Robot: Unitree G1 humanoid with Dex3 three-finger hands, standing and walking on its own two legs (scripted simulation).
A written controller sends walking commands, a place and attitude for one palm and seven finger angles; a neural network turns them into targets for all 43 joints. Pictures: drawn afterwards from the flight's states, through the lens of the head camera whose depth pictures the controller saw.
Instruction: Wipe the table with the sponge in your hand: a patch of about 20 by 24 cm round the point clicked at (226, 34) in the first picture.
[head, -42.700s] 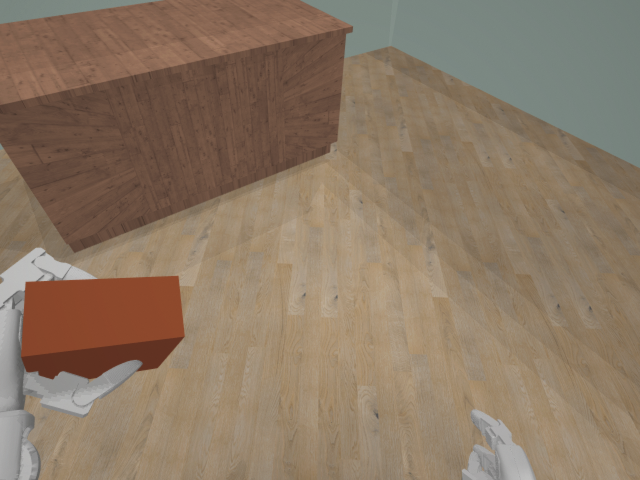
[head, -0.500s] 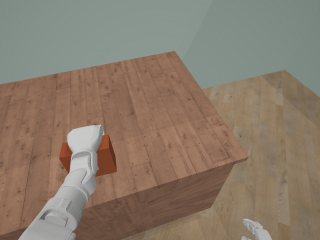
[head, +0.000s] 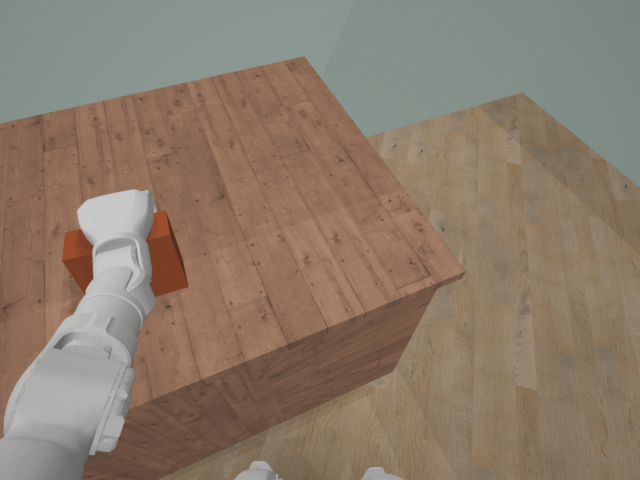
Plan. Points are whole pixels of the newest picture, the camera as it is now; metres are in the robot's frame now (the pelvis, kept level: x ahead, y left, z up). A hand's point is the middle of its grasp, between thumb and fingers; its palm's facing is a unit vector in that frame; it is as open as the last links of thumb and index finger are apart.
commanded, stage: wipe forward along the middle lane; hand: left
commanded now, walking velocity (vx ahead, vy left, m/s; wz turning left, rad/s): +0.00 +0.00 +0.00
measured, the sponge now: (135, 269) +0.41 +0.28 -0.03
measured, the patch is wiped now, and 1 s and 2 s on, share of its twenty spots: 1.00 1.00 1.00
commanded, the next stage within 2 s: slide back across to the first lane in 0.72 s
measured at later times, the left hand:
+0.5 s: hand (120, 216) +0.48 +0.30 +0.01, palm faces -0.14 +0.01 -0.99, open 10.1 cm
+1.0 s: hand (116, 204) +0.50 +0.31 +0.01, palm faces -0.12 +0.00 -0.99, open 10.1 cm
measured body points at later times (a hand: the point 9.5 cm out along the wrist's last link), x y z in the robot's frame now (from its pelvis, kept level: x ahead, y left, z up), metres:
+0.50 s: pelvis +0.02 +0.02 +0.00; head +0.11 +0.04 +0.44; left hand +0.48 +0.30 +0.07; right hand +0.08 -0.24 -0.13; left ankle +0.05 +0.13 -0.70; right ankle +0.03 -0.10 -0.70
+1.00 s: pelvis +0.02 +0.03 -0.01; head +0.12 +0.05 +0.43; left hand +0.51 +0.31 +0.07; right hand +0.03 -0.24 -0.13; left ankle +0.05 +0.13 -0.70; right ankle +0.03 -0.10 -0.70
